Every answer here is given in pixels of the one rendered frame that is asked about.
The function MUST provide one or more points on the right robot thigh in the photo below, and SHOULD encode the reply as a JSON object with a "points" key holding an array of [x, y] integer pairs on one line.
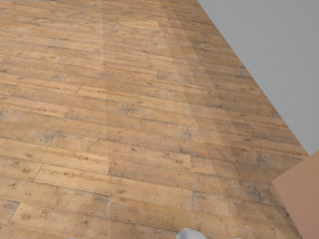
{"points": [[189, 234]]}

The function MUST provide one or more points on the cupboard door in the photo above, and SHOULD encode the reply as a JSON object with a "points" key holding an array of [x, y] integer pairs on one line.
{"points": [[312, 164]]}

